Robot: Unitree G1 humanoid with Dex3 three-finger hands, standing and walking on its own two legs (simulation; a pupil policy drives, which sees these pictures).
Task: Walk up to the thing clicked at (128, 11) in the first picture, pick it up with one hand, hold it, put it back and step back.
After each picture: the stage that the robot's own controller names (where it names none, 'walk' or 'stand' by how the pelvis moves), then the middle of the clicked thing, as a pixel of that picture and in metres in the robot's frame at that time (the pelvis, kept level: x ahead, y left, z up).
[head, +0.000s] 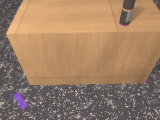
stand; (128, 6) +0.96 -0.27 -0.03
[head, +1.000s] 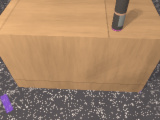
rise first; (120, 10) +0.85 -0.17 +0.00
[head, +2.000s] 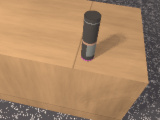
rise first; (89, 38) +0.60 +0.04 -0.01
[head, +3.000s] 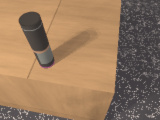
stand; (39, 44) +0.48 +0.21 +0.01
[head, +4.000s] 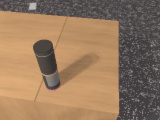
stand; (48, 67) +0.45 +0.18 -0.02
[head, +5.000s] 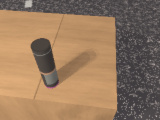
stand; (46, 66) +0.46 +0.18 -0.03
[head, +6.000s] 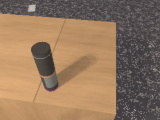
stand; (46, 69) +0.46 +0.18 -0.03
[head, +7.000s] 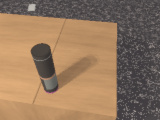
stand; (46, 71) +0.45 +0.18 -0.03
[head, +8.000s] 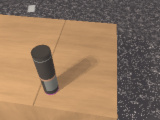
rise first; (46, 72) +0.44 +0.18 -0.03
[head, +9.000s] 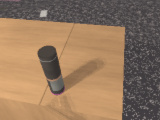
rise first; (53, 72) +0.45 +0.18 -0.03
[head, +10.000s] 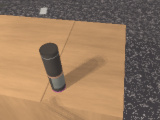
go down; (54, 70) +0.45 +0.17 -0.03
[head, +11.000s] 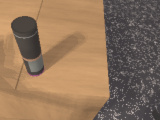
go down; (31, 51) +0.47 +0.16 +0.01
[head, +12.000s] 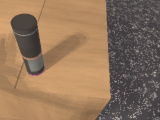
go down; (31, 49) +0.47 +0.16 +0.03
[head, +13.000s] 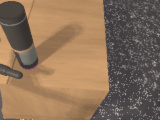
close in; (21, 41) +0.47 +0.18 +0.06
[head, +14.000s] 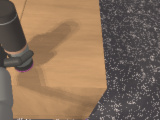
close; (14, 42) +0.47 +0.18 +0.07
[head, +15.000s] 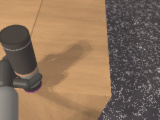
lift; (25, 64) +0.39 +0.17 +0.06
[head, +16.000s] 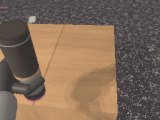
lift; (25, 67) +0.32 +0.17 +0.18
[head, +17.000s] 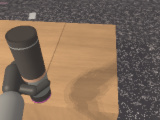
hold; (33, 69) +0.33 +0.16 +0.15
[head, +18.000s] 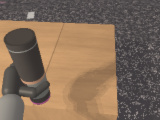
hold; (32, 71) +0.33 +0.16 +0.14
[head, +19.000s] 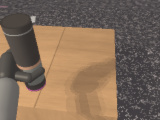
crouch; (27, 58) +0.36 +0.18 +0.17
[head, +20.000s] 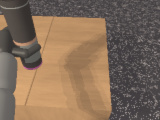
lower; (24, 35) +0.45 +0.17 +0.17
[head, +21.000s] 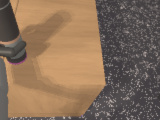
lower; (7, 32) +0.49 +0.18 +0.07
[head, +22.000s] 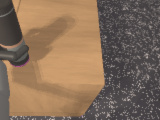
lower; (10, 36) +0.48 +0.18 +0.07
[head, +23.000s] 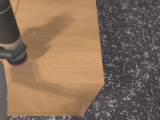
lower; (7, 34) +0.48 +0.18 +0.07
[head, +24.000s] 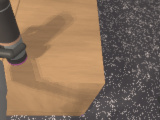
lower; (7, 33) +0.49 +0.18 +0.07
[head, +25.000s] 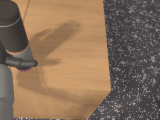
open; (16, 42) +0.46 +0.18 +0.06
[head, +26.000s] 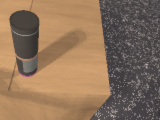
sink last; (26, 49) +0.45 +0.16 +0.05
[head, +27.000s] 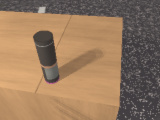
stand; (48, 60) +0.48 +0.19 +0.03
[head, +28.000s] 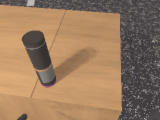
stand; (42, 62) +0.44 +0.18 +0.03
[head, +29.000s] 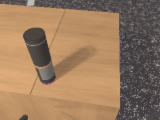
stand; (42, 59) +0.46 +0.18 +0.03
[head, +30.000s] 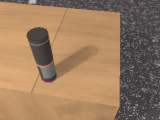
stand; (44, 58) +0.46 +0.18 +0.02
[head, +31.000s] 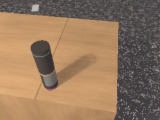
walk; (46, 68) +0.46 +0.18 -0.03
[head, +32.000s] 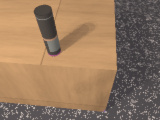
walk; (49, 33) +0.60 +0.19 -0.02
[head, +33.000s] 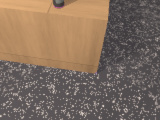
walk; out of the picture +0.95 +0.16 +0.00
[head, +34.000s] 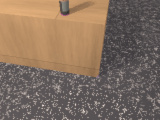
stand; out of the picture +1.10 +0.18 -0.02
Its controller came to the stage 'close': yes
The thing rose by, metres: 0.20
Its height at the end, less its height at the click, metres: +0.00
